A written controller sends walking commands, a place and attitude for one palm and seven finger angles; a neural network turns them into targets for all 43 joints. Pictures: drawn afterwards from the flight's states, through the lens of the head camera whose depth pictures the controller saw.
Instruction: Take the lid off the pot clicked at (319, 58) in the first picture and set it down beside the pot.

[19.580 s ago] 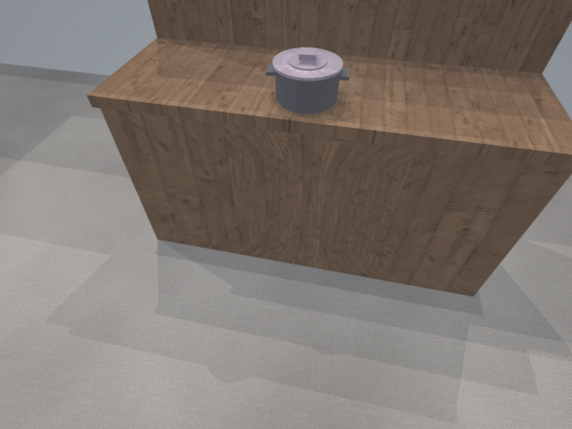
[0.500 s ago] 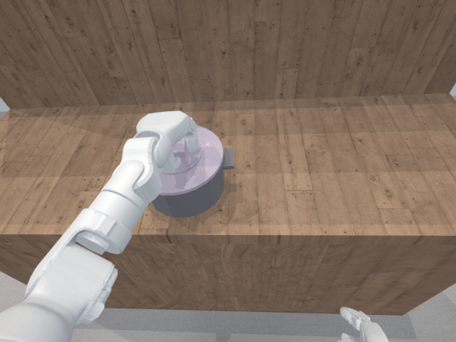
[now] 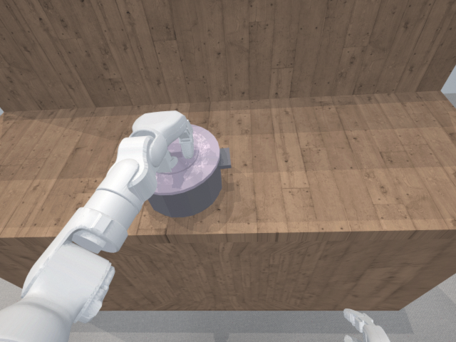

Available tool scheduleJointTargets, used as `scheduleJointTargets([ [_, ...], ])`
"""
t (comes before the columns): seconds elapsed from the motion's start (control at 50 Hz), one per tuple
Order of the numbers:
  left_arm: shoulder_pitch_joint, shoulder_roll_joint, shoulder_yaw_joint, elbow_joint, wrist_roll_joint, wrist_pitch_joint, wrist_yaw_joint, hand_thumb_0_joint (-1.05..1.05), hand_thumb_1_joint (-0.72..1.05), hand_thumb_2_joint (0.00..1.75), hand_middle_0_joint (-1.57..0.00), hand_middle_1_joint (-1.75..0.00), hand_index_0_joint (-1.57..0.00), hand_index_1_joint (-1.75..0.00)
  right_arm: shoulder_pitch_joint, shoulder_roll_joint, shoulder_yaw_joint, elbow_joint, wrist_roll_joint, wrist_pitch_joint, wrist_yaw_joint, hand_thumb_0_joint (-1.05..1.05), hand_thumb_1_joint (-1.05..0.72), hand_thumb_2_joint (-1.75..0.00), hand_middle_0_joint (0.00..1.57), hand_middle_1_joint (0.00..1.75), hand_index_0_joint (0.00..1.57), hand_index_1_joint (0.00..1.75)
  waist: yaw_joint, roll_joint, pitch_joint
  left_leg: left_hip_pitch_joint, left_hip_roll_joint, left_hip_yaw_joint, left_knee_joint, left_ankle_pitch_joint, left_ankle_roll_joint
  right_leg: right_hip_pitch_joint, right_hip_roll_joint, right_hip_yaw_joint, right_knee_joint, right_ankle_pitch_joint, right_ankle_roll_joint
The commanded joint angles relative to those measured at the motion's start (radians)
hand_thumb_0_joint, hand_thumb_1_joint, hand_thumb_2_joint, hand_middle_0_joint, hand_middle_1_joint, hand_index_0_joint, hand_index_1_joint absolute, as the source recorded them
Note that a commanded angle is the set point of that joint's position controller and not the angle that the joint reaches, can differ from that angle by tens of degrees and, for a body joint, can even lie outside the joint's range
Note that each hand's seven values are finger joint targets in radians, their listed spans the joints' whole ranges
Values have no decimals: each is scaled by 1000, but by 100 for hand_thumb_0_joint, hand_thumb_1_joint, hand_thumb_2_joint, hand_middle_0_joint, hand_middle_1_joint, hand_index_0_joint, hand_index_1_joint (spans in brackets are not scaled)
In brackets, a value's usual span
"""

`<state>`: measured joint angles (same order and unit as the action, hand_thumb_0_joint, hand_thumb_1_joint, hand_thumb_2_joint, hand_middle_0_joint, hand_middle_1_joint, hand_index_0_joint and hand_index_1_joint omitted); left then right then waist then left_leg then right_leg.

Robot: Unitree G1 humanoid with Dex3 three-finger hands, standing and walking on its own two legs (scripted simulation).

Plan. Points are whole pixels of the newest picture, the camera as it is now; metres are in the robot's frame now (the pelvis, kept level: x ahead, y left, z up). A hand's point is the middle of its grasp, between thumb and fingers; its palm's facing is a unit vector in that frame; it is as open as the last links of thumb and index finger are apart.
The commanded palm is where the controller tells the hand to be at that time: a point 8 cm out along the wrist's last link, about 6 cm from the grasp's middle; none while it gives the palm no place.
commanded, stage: lift the lid straight up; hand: left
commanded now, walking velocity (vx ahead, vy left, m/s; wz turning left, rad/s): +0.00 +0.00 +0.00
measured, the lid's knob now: (170, 147) +0.46 +0.12 +0.09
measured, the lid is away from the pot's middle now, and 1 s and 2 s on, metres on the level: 0.00 0.01 0.02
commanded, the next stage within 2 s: move the lid sideways beside the pot in 1.76 s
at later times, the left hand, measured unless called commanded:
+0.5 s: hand (167, 134) +0.44 +0.11 +0.15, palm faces -0.24 -0.05 -0.97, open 5.4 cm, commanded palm +0.42 +0.11 +0.22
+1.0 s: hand (155, 119) +0.44 +0.12 +0.18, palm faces -0.23 -0.03 -0.97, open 5.4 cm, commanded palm +0.42 +0.12 +0.27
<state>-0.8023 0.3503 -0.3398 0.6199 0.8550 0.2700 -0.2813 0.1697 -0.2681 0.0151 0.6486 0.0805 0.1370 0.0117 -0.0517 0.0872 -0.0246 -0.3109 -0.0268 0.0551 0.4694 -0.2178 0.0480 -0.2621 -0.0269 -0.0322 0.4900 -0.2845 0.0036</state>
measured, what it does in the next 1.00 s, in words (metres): stands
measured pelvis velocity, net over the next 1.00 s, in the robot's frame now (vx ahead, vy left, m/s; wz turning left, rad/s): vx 0.00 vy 0.00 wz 0.03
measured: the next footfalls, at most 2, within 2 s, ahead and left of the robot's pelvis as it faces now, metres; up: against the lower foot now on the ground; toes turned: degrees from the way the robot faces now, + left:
none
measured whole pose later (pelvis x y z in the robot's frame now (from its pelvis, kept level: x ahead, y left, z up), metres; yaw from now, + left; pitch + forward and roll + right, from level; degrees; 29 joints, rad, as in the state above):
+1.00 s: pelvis +0.00 +0.00 +0.00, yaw +2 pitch +2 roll +0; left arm -0.99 0.40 -0.36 0.58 0.84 0.32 -0.43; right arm 0.14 -0.27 0.03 0.67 0.07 0.08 0.01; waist -0.03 0.09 0.00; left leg -0.29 -0.04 0.03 0.44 -0.20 0.05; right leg -0.23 -0.04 -0.06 0.47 -0.28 0.01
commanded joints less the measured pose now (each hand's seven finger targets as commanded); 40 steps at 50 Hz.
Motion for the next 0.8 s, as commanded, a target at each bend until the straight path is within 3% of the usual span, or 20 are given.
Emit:
scheduleJointTargets([
  [0.0,-595,235,137,-286,31,1,57,0,50,123,-74,-84,-112,-101,-100,-100,-35,-148,1,-53,-4,0,-90,-90,20,30,20,30,13,-95,-424,259,-3,-77,-16,280,31,64,31,-7,-38,385,-43],
  [0.02,-613,255,144,-330,33,-3,62,0,50,123,-74,-84,-112,-101,-102,-100,-35,-148,1,-56,-1,0,-90,-90,20,30,20,30,18,-62,-456,287,1,-85,-19,301,26,71,35,-10,-29,389,-44],
  [0.04,-592,203,103,-310,35,3,59,0,50,123,-74,-84,-112,-101,-106,-94,-35,-148,1,-59,3,0,-90,-90,20,30,20,30,14,-58,-441,302,-1,-90,-10,330,26,45,38,-16,-27,394,-46],
  [0.1,-589,201,110,-306,25,16,52,0,50,123,-74,-84,-112,-101,-104,-101,-37,-139,2,-57,11,0,-90,-90,20,30,20,30,11,-83,-424,289,1,-91,-11,326,23,39,36,-20,-32,386,-47],
  [0.14,-598,167,80,-286,22,34,48,0,50,123,-74,-84,-112,-101,-113,-95,-35,-134,4,-57,13,0,-90,-90,20,30,20,30,9,-107,-402,280,-3,-88,-16,298,24,32,40,-23,-33,374,-43],
  [0.18,-616,202,103,-260,23,49,43,0,50,123,-74,-84,-112,-101,-110,-102,-29,-122,5,-54,8,0,-90,-90,20,30,20,30,10,-127,-393,262,-7,-85,-21,272,24,42,39,-21,-35,374,-41],
  [0.24,-696,232,118,-295,30,48,38,0,50,123,-74,-84,-112,-101,-116,-101,-26,-121,1,-63,1,0,-90,-90,20,30,20,30,10,-113,-437,280,-11,-86,-17,289,25,64,35,-16,-30,404,-41],
  [0.26,-708,198,82,-315,32,46,33,0,50,123,-74,-84,-112,-101,-120,-96,-26,-126,2,-68,3,0,-90,-90,20,30,20,30,7,-101,-458,302,-11,-93,-15,311,23,57,36,-19,-24,405,-42],
  [0.32,-711,208,95,-363,29,33,24,0,50,123,-74,-84,-112,-101,-120,-92,-32,-133,-5,-80,10,0,-90,-90,20,30,20,30,12,-80,-510,346,-9,-100,4,393,25,73,35,-15,-18,455,-43],
  [0.38,-643,237,134,-238,30,59,12,0,50,123,-74,-84,-112,-101,-124,-99,-20,-117,-1,-67,11,0,-90,-90,20,30,20,30,23,-138,-426,265,-14,-85,-10,340,22,84,32,-17,-23,457,-41],
  [0.42,-627,196,105,-206,23,66,1,0,50,123,-74,-84,-112,-101,-133,-97,-20,-120,0,-62,12,0,-90,-90,20,30,20,30,18,-165,-386,237,-17,-74,-14,319,24,80,28,-17,-29,458,-38],
  [0.5,-677,207,104,-267,25,63,-17,0,50,123,-74,-84,-112,-101,-149,-102,-20,-137,-2,-60,11,0,-90,-90,20,30,20,30,19,-144,-402,246,-21,-77,-10,315,27,87,19,-13,-33,456,-42],
  [0.56,-749,248,118,-282,41,65,-27,0,50,123,-74,-84,-112,-101,-150,-96,-16,-137,-1,-63,3,0,-90,-90,20,30,20,30,19,-112,-436,268,-24,-78,-17,291,27,96,23,-6,-33,439,-39],
  [0.62,-772,311,165,-323,37,52,-35,0,50,123,-74,-84,-112,-101,-150,-95,-19,-144,-5,-80,-2,0,-90,-90,20,30,20,30,25,-119,-492,289,-26,-84,-7,323,32,135,23,2,-30,476,-37],
  [0.7,-752,227,108,-258,23,59,-52,0,50,123,-74,-84,-112,-101,-133,-99,-24,-131,0,-82,1,0,-90,-90,20,30,20,30,9,-127,-413,274,-24,-87,-10,319,32,78,23,-12,-42,450,-42],
  [0.78,-750,251,121,-221,30,68,-67,0,50,123,-74,-84,-112,-101,-140,-103,-16,-126,1,-82,1,0,-90,-90,20,30,20,30,19,-130,-403,261,-27,-85,-25,278,28,80,25,-13,-44,419,-39],
])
